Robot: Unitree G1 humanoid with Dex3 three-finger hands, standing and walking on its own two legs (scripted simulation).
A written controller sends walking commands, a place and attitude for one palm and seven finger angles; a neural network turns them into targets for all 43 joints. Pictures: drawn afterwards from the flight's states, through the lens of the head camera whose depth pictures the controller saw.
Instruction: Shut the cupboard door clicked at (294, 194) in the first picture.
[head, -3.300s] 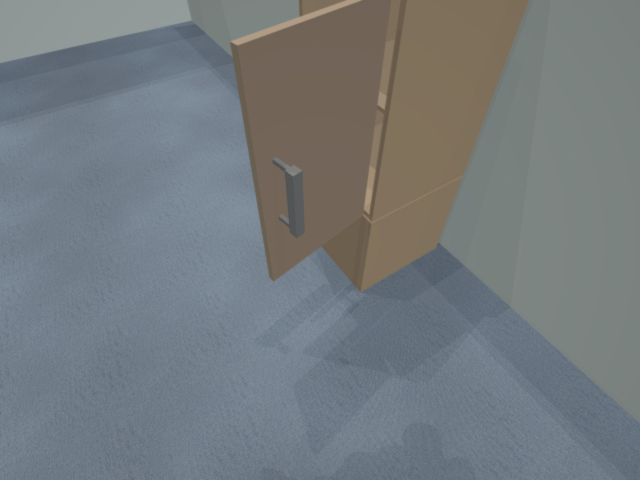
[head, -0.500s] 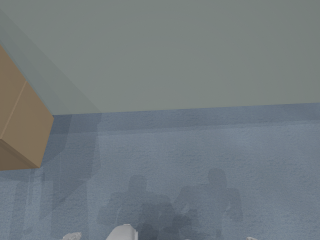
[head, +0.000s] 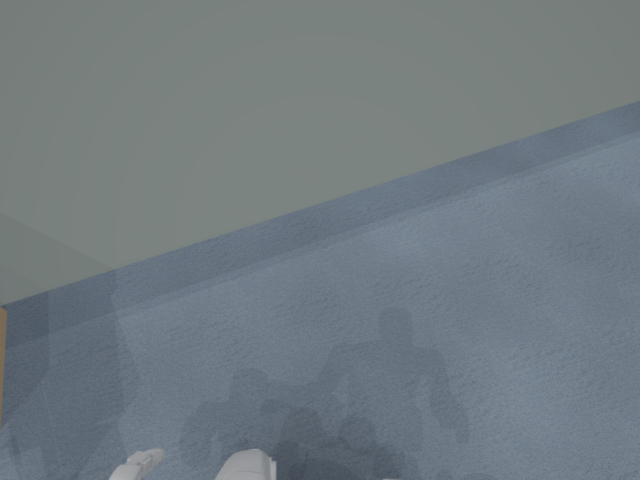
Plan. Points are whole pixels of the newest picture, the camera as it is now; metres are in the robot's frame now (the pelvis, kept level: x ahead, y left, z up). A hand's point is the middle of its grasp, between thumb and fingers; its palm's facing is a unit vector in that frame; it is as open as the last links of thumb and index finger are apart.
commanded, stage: walk around to get in front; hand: left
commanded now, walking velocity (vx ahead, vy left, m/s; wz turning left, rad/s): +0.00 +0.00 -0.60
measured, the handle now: out of the picture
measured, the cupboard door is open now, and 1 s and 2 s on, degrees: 100 100 100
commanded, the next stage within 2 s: walk to a spot facing it in 1.62 s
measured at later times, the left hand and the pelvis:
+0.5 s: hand (215, 438) +0.18 +0.17 -0.15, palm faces -0.32 -0.92 -0.21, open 7.4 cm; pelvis +0.01 +0.00 +0.01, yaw -19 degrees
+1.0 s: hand (298, 356) +0.31 +0.06 -0.16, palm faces -0.60 -0.78 -0.16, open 7.4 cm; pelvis +0.13 -0.06 +0.02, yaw -38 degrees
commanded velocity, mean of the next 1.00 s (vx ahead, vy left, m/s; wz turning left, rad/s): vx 0.20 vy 0.00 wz -0.58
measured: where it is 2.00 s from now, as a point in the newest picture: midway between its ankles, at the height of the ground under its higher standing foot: (460, 412)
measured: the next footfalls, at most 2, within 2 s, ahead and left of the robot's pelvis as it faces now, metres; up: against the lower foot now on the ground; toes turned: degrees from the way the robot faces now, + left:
left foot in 0.22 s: +0.08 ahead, +0.13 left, +0.00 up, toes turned -6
right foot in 0.54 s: +0.00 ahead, -0.15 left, +0.00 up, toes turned -25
